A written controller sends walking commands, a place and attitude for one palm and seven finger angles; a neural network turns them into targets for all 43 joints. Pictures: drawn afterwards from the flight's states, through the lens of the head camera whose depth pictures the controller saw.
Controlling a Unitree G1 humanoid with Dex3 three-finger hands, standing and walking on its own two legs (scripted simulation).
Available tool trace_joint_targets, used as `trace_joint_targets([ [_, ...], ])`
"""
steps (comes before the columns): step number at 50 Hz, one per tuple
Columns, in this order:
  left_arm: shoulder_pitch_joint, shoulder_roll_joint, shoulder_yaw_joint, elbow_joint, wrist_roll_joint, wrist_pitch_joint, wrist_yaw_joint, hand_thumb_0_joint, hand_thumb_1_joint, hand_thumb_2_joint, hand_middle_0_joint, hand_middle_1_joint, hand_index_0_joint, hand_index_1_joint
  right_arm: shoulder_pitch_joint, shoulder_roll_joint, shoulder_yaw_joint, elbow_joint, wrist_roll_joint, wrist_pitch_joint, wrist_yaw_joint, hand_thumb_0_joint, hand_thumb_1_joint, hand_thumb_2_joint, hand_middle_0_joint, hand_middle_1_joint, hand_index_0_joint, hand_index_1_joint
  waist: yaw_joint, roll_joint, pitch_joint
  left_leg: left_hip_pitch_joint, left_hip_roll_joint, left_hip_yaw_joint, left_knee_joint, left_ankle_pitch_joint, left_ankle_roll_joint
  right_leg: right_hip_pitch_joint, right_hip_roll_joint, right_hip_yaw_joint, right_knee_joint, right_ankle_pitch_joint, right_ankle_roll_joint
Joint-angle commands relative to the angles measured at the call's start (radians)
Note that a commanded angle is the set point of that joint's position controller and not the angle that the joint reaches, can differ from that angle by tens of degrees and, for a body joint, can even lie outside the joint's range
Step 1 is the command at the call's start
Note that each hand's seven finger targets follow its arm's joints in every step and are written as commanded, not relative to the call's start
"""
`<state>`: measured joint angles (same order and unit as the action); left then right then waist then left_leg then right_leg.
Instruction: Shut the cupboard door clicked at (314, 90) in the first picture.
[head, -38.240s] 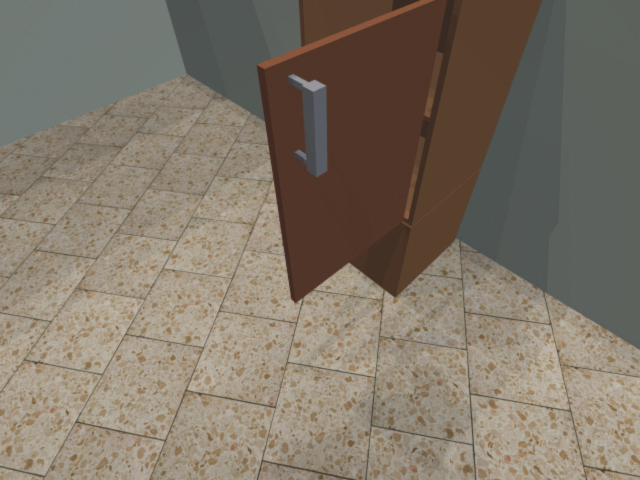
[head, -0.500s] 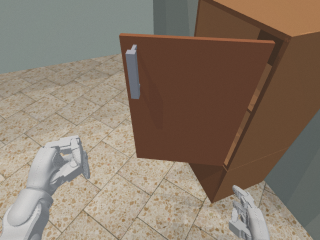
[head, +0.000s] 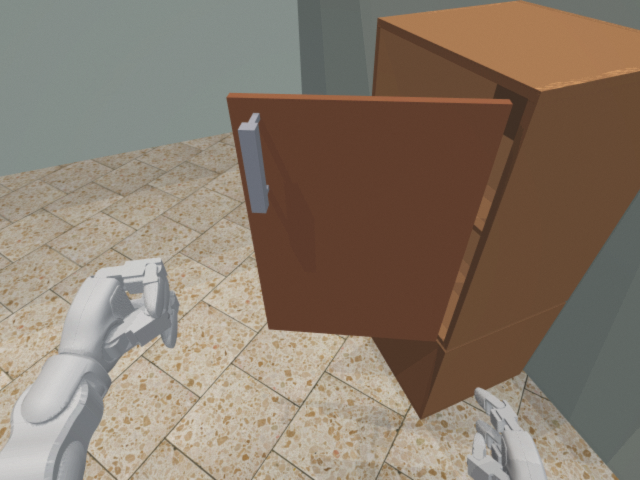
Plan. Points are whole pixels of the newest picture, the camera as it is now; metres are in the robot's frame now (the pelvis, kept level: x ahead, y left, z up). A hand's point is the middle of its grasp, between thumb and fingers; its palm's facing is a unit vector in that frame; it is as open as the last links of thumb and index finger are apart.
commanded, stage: raise the hand and make a fist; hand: left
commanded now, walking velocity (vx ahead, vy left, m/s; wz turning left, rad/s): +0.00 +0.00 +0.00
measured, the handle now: (257, 163) +0.53 +0.16 +0.16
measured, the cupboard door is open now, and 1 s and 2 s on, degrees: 62 62 62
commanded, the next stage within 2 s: bring the fist close to the handle in 0.12 s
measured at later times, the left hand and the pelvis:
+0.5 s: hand (197, 281) +0.27 +0.17 +0.16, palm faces -0.01 -1.00 -0.04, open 3.1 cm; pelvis +0.00 +0.00 +0.00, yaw +0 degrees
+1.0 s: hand (238, 223) +0.38 +0.15 +0.16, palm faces +0.02 -1.00 -0.01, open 3.1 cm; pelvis +0.01 +0.00 +0.00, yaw -1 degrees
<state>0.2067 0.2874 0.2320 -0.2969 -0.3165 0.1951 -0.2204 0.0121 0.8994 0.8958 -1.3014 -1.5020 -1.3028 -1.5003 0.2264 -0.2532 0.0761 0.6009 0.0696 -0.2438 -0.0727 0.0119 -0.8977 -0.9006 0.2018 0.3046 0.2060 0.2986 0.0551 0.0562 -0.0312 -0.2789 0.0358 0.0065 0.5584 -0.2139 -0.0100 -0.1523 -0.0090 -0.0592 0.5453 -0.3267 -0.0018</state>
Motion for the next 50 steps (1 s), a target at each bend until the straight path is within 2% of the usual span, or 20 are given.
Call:
trace_joint_targets([
  [1,-0.238,0.156,0.086,-0.227,-0.005,-0.094,0.012,0.000,0.900,0.900,-1.300,-1.500,-1.300,-1.500,-0.167,-0.087,-0.040,-0.173,-0.001,-0.077,-0.005,0.000,-0.900,-0.900,0.200,0.300,0.200,0.300,0.009,0.010,-0.066,0.132,-0.048,-0.005,-0.076,0.004,0.039,-0.137,0.020,0.022,-0.149,0.056,0.001],
  [3,-0.211,0.181,0.107,-0.202,-0.003,-0.093,0.014,0.000,0.900,0.900,-1.300,-1.500,-1.300,-1.500,-0.162,-0.093,-0.043,-0.165,-0.002,-0.080,-0.005,0.000,-0.900,-0.900,0.200,0.300,0.200,0.300,0.011,-0.020,-0.059,0.125,-0.044,-0.007,-0.069,0.014,0.038,-0.129,0.017,0.032,-0.157,0.066,0.002],
  [4,-0.220,0.149,0.078,-0.219,-0.002,-0.093,0.009,0.000,0.900,0.900,-1.300,-1.500,-1.300,-1.500,-0.166,-0.086,-0.041,-0.170,0.000,-0.081,-0.006,0.000,-0.900,-0.900,0.200,0.300,0.200,0.300,0.008,-0.005,-0.071,0.134,-0.047,-0.003,-0.071,0.018,0.041,-0.130,0.016,0.029,-0.152,0.071,0.003],
  [11,-0.214,0.151,0.088,-0.212,-0.015,-0.093,-0.004,0.000,0.900,0.900,-1.300,-1.500,-1.300,-1.500,-0.158,-0.091,-0.042,-0.165,-0.003,-0.093,-0.008,0.000,-0.900,-0.900,0.200,0.300,0.200,0.300,0.009,-0.026,-0.084,0.142,-0.047,-0.008,-0.068,0.040,0.041,-0.125,0.022,0.014,-0.133,0.119,0.005],
  [15,-0.341,0.130,0.051,-0.149,-0.008,-0.093,0.005,0.000,0.900,0.900,-1.300,-1.500,-1.300,-1.500,-0.156,-0.093,-0.044,-0.146,0.001,-0.093,-0.014,0.000,-0.900,-0.900,0.200,0.300,0.200,0.300,-0.012,-0.048,-0.054,0.139,-0.045,-0.012,-0.065,0.008,0.044,-0.165,0.024,0.017,-0.137,0.078,0.008],
  [18,-0.413,0.131,0.025,-0.143,0.013,-0.096,0.019,0.000,0.900,0.900,-1.300,-1.500,-1.300,-1.500,-0.157,-0.094,-0.044,-0.141,-0.001,-0.095,-0.015,0.000,-0.900,-0.900,0.200,0.300,0.200,0.300,-0.012,-0.031,-0.080,0.150,-0.044,-0.016,-0.065,0.009,0.044,-0.159,0.022,0.019,-0.130,0.083,0.004],
  [19,-0.436,0.098,-0.013,-0.153,0.024,-0.095,0.023,0.000,0.900,0.900,-1.300,-1.500,-1.300,-1.500,-0.161,-0.086,-0.041,-0.145,0.000,-0.094,-0.015,0.000,-0.900,-0.900,0.200,0.300,0.200,0.300,-0.014,0.002,-0.098,0.163,-0.045,-0.013,-0.069,0.008,0.044,-0.160,0.021,0.016,-0.125,0.080,0.003],
  [21,-0.492,0.078,-0.044,-0.114,0.036,-0.087,0.037,0.000,0.900,0.900,-1.300,-1.500,-1.300,-1.500,-0.157,-0.087,-0.039,-0.135,-0.001,-0.092,-0.016,0.000,-0.900,-0.900,0.200,0.300,0.200,0.300,-0.021,-0.014,-0.086,0.163,-0.043,-0.023,-0.078,-0.009,0.042,-0.171,0.026,0.005,-0.120,0.072,0.002],
  [23,-0.509,0.126,0.000,-0.044,0.047,-0.073,0.059,0.000,0.900,0.900,-1.300,-1.500,-1.300,-1.500,-0.150,-0.094,-0.040,-0.118,-0.003,-0.078,-0.017,0.000,-0.900,-0.900,0.200,0.300,0.200,0.300,-0.015,-0.052,-0.085,0.149,-0.040,-0.026,-0.082,-0.013,0.042,-0.159,0.025,0.008,-0.125,0.065,0.000],
  [24,-0.534,0.093,-0.023,-0.044,0.050,-0.068,0.064,0.000,0.900,0.900,-1.300,-1.500,-1.300,-1.500,-0.161,-0.088,-0.038,-0.126,-0.005,-0.071,-0.015,0.000,-0.900,-0.900,0.200,0.300,0.200,0.300,-0.014,-0.054,-0.104,0.156,-0.042,-0.022,-0.083,0.006,0.044,-0.150,0.022,0.010,-0.121,0.084,0.001],
  [26,-0.556,0.099,-0.011,-0.017,0.056,-0.053,0.078,0.000,0.900,0.900,-1.300,-1.500,-1.300,-1.500,-0.170,-0.085,-0.037,-0.129,-0.006,-0.055,-0.011,0.000,-0.900,-0.900,0.200,0.300,0.200,0.300,-0.002,-0.027,-0.130,0.168,-0.043,-0.015,-0.082,0.040,0.041,-0.133,0.021,0.010,-0.112,0.122,-0.004],
  [28,-0.570,0.143,0.034,0.023,0.064,-0.043,0.099,0.000,0.900,0.900,-1.300,-1.500,-1.300,-1.500,-0.165,-0.090,-0.040,-0.123,-0.009,-0.035,-0.006,0.000,-0.900,-0.900,0.200,0.300,0.200,0.300,0.004,-0.047,-0.149,0.164,-0.040,-0.011,-0.079,0.060,0.039,-0.112,0.021,0.012,-0.111,0.143,-0.004],
  [31,-0.677,0.087,-0.017,0.046,0.069,-0.038,0.111,0.000,0.900,0.900,-1.300,-1.500,-1.300,-1.500,-0.178,-0.084,-0.037,-0.129,-0.007,-0.014,-0.001,0.000,-0.900,-0.900,0.200,0.300,0.200,0.300,-0.012,-0.022,-0.147,0.179,-0.041,-0.009,-0.080,0.080,0.037,-0.121,0.022,0.009,-0.102,0.174,-0.007],
  [33,-0.657,0.135,0.035,0.109,0.070,-0.040,0.118,0.000,0.900,0.900,-1.300,-1.500,-1.300,-1.500,-0.168,-0.094,-0.045,-0.120,-0.010,-0.002,-0.001,0.000,-0.900,-0.900,0.200,0.300,0.200,0.300,-0.005,-0.079,-0.157,0.169,-0.038,-0.003,-0.071,0.097,0.039,-0.105,0.022,0.014,-0.108,0.196,-0.004],
  [36,-0.732,0.084,-0.022,0.098,0.077,-0.052,0.109,0.000,0.900,0.900,-1.300,-1.500,-1.300,-1.500,-0.171,-0.088,-0.047,-0.130,-0.005,0.014,0.002,0.000,-0.900,-0.900,0.200,0.300,0.200,0.300,-0.019,-0.018,-0.180,0.192,-0.040,0.004,-0.067,0.128,0.037,-0.109,0.021,0.015,-0.093,0.243,-0.006],
  [38,-0.741,0.121,0.011,0.156,0.077,-0.056,0.113,0.000,0.900,0.900,-1.300,-1.500,-1.300,-1.500,-0.158,-0.097,-0.053,-0.118,-0.006,0.020,0.001,0.000,-0.900,-0.900,0.200,0.300,0.200,0.300,-0.019,-0.074,-0.170,0.177,-0.037,0.004,-0.059,0.128,0.039,-0.109,0.021,0.019,-0.100,0.250,-0.003],
  [42,-0.866,0.096,-0.021,0.191,0.083,-0.063,0.114,0.000,0.900,0.900,-1.300,-1.500,-1.300,-1.500,-0.151,-0.098,-0.058,-0.113,-0.003,0.039,-0.004,0.000,-0.900,-0.900,0.200,0.300,0.200,0.300,-0.038,-0.025,-0.191,0.195,-0.042,0.006,-0.055,0.132,0.038,-0.127,0.022,0.021,-0.091,0.255,-0.005],
  [43,-0.874,0.121,-0.006,0.211,0.088,-0.068,0.122,0.000,0.900,0.900,-1.300,-1.500,-1.300,-1.500,-0.145,-0.102,-0.060,-0.107,-0.004,0.044,-0.004,0.000,-0.900,-0.900,0.200,0.300,0.200,0.300,-0.036,-0.054,-0.190,0.188,-0.038,0.003,-0.053,0.135,0.039,-0.119,0.021,0.022,-0.095,0.253,-0.006],
  [48,-0.974,0.141,0.009,0.313,0.097,-0.084,0.140,0.000,0.900,0.900,-1.300,-1.500,-1.300,-1.500,-0.123,-0.111,-0.067,-0.087,-0.007,0.067,-0.007,0.000,-0.900,-0.900,0.200,0.300,0.200,0.300,-0.048,-0.069,-0.224,0.190,-0.038,0.004,-0.046,0.155,0.039,-0.114,0.020,0.027,-0.090,0.284,-0.004],
  [50,-1.029,0.090,-0.039,0.328,0.103,-0.093,0.141,0.000,0.900,0.900,-1.300,-1.500,-1.300,-1.500,-0.123,-0.104,-0.068,-0.090,-0.003,0.074,-0.004,0.000,-0.900,-0.900,0.200,0.300,0.200,0.300,-0.056,-0.032,-0.232,0.200,-0.039,0.006,-0.045,0.165,0.037,-0.124,0.021,0.025,-0.083,0.296,-0.007],
])
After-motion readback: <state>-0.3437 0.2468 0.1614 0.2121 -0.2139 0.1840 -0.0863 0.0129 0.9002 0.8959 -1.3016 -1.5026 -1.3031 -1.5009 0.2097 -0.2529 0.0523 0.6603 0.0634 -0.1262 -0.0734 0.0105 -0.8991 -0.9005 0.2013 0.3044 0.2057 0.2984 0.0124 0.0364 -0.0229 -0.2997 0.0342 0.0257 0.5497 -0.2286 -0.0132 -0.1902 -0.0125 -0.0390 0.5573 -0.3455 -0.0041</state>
